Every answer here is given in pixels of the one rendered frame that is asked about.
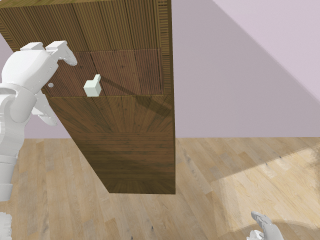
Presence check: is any cabinet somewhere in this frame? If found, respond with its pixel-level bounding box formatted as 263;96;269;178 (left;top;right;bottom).
0;0;176;195

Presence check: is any robot left forearm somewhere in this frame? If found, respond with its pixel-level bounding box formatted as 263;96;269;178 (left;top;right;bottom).
0;83;37;202

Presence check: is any handle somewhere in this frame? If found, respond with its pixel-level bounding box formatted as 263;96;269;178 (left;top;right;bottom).
83;74;102;97

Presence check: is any robot right hand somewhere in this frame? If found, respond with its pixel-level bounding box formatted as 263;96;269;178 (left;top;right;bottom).
246;211;284;240

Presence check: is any robot left hand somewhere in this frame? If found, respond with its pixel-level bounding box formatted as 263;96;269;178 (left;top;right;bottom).
1;40;77;126

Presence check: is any left robot upper arm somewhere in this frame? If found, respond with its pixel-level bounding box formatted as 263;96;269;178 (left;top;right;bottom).
0;212;12;240

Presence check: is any drawer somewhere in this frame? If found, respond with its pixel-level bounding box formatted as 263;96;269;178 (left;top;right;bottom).
44;47;164;97

